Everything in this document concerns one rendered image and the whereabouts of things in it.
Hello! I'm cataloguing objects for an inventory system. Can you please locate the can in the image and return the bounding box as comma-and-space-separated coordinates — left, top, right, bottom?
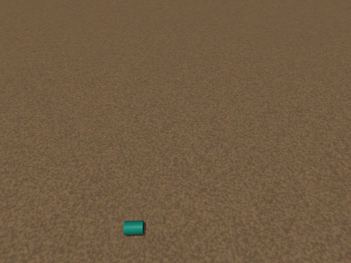
123, 220, 144, 235

